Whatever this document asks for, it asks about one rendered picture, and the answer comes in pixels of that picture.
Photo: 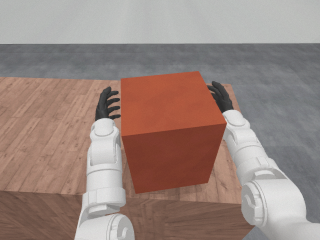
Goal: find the robot left forearm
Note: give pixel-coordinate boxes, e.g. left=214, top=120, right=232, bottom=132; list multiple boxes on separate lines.
left=74, top=118, right=126, bottom=239

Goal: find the robot left upper arm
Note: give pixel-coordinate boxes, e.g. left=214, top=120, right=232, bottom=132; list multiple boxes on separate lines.
left=75, top=213, right=135, bottom=240

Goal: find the robot right upper arm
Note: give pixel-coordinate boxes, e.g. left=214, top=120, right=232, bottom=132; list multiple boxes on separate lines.
left=241, top=179, right=320, bottom=240

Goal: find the left robot hand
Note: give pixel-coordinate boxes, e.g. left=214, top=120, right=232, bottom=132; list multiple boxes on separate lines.
left=95, top=86, right=121, bottom=122

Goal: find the carton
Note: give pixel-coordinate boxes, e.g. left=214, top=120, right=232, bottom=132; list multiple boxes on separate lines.
left=120, top=71, right=227, bottom=194

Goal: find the pedestal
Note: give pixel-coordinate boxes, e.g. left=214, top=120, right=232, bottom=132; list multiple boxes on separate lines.
left=0, top=77, right=255, bottom=240

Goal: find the robot right forearm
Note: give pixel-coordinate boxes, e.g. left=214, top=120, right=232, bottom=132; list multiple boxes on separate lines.
left=222, top=109, right=306, bottom=217

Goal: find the right robot hand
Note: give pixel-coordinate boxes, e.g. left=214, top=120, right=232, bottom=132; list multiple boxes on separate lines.
left=206, top=81, right=234, bottom=113

